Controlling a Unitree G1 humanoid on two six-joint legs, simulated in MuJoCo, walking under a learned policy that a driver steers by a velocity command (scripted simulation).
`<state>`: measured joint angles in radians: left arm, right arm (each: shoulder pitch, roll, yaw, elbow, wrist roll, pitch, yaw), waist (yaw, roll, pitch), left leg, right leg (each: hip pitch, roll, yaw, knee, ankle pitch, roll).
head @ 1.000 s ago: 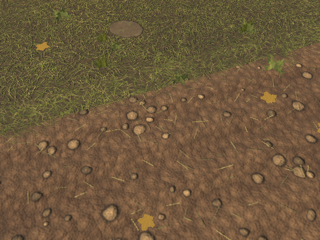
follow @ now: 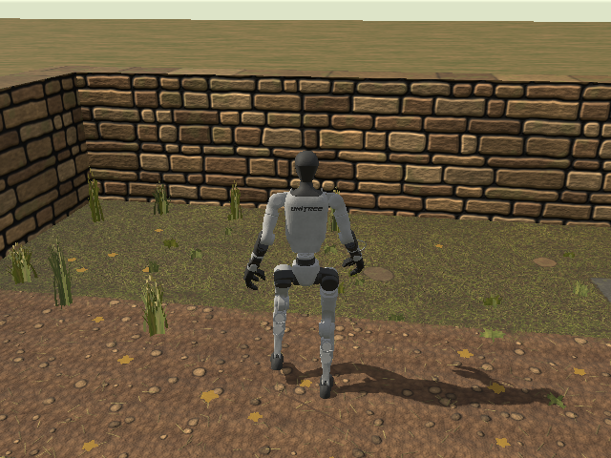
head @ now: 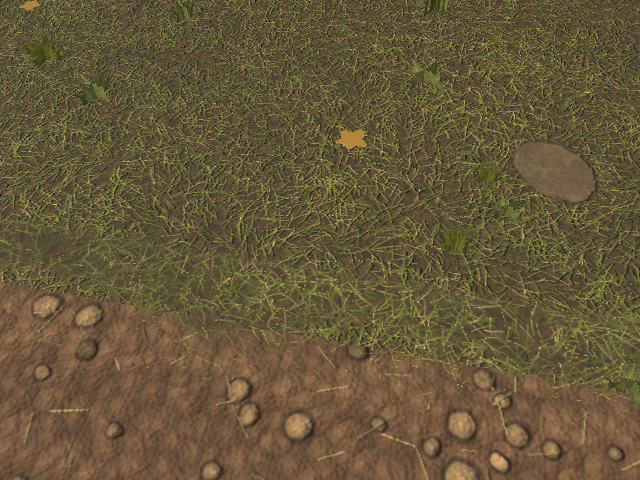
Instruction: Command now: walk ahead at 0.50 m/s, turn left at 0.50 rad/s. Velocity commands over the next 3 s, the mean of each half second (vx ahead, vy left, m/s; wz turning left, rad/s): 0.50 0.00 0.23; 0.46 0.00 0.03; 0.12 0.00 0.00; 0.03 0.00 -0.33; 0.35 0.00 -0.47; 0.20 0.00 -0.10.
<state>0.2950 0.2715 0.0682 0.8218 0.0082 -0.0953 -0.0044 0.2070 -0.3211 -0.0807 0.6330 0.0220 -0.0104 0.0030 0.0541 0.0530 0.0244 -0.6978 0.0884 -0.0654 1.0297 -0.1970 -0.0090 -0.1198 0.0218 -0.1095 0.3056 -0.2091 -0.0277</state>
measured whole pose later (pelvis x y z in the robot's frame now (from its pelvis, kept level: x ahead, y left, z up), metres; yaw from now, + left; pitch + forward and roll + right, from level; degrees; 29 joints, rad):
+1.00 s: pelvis +0.54 +0.03 +0.00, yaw +5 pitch +1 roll +0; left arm 0.28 0.26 0.04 0.87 0.01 -0.08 -0.03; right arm 0.19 -0.30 -0.06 0.76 0.00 -0.05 -0.02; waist 0.04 0.04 0.04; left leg -0.62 0.09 -0.04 0.99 -0.25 -0.01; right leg -0.20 0.05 -0.04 0.33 -0.15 -0.07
